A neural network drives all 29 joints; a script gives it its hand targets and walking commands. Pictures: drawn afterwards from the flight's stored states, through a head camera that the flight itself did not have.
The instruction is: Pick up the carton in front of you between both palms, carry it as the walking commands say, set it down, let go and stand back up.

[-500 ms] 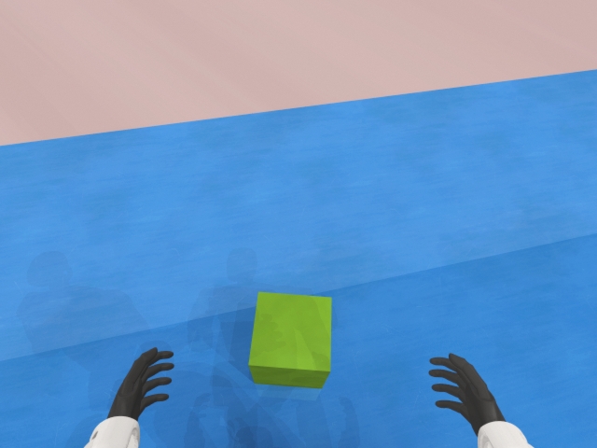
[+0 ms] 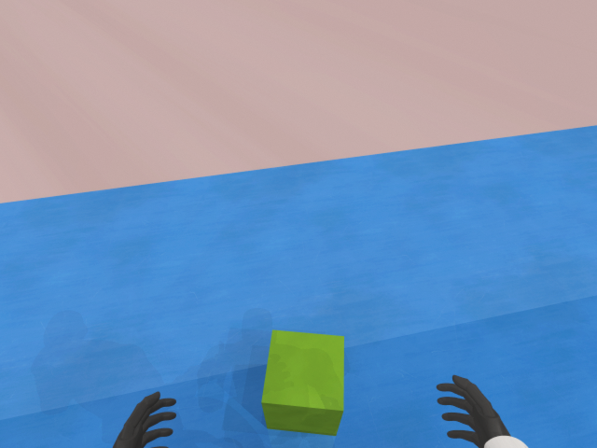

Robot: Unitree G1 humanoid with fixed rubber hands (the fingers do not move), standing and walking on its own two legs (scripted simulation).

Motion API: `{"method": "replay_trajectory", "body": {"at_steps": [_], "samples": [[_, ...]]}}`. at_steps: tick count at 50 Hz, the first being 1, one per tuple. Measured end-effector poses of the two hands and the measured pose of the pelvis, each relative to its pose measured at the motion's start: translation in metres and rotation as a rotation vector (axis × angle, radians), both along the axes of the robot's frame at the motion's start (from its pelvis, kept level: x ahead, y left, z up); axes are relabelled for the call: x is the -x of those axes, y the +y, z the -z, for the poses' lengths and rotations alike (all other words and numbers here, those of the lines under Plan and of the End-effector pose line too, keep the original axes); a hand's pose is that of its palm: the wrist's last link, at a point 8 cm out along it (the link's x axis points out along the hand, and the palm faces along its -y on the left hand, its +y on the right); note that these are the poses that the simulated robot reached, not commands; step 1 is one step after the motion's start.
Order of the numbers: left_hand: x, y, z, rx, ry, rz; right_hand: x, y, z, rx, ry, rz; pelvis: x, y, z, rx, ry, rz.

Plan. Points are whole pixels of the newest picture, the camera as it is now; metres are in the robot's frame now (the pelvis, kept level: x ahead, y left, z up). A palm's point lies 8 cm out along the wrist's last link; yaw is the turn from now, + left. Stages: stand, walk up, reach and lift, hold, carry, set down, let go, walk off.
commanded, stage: let go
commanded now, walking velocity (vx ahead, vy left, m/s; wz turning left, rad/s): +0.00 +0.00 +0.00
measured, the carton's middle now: (304, 383) +0.44 -0.01 -0.65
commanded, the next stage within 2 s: stand in 0.06 s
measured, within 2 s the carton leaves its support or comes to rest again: neither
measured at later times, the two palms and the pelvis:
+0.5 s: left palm out of the picture +0.12 +0.24 -0.10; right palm out of the picture +0.14 -0.27 -0.12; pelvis +0.05 -0.02 -0.01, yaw +2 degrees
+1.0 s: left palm out of the picture +0.05 +0.22 -0.13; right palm out of the picture +0.06 -0.28 -0.14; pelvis +0.05 -0.03 -0.01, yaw +2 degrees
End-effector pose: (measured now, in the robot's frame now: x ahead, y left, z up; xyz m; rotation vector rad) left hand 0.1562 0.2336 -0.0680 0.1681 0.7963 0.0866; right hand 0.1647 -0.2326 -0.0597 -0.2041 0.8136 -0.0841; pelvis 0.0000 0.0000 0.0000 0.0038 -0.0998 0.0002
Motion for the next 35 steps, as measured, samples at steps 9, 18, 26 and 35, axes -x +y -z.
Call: {"method": "replay_trajectory", "body": {"at_steps": [9,18,26,35], "samples": [[0.023,0.014,0.014,-0.107,0.056,-0.022,0.007,-0.018,0.018,0.075,-0.014,-0.008,-0.012,-0.003,0.002,0.0,0.104,-0.012],[0.038,0.02,0.026,-0.132,0.152,-0.067,0.015,-0.026,0.048,0.05,0.09,-0.002,-0.037,-0.01,0.005,-0.001,0.164,-0.023],[0.034,0.005,0.037,-0.114,0.191,-0.079,0.022,-0.037,0.061,0.057,0.175,0.026,-0.052,-0.018,0.008,-0.002,0.174,-0.027],[0.046,-0.003,0.048,-0.106,0.262,-0.099,0.044,-0.047,0.072,0.071,0.284,0.055,-0.056,-0.024,0.009,-0.003,0.161,-0.028]]}}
